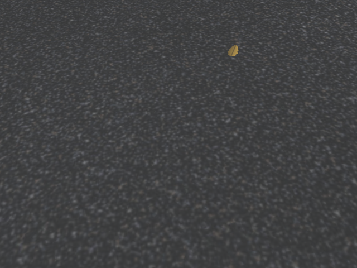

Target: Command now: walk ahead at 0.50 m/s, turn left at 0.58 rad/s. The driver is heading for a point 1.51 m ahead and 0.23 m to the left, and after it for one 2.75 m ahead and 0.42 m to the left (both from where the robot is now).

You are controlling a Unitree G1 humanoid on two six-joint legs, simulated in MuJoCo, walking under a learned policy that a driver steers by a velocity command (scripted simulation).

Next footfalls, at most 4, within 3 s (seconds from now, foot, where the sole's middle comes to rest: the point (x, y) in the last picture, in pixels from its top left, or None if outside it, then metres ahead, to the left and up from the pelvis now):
0.36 left None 0.33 0.18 -0.78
0.90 right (180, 216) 0.69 0.05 -0.78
1.38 left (130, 166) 0.94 0.28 -0.78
1.84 right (192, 127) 1.17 0.00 -0.78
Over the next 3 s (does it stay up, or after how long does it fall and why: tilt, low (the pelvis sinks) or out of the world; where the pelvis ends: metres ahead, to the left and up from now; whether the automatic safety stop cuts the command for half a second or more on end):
stays up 1.64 0.24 -0.01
